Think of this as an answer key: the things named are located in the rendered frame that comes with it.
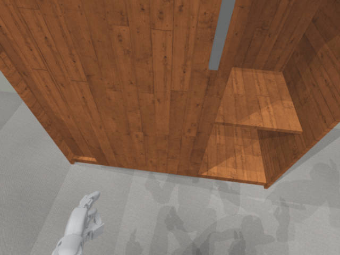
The robot left forearm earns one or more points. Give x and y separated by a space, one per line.
69 245

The handle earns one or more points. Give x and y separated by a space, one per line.
224 18

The wardrobe door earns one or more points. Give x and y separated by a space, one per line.
18 46
135 74

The left robot hand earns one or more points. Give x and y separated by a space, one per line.
81 217

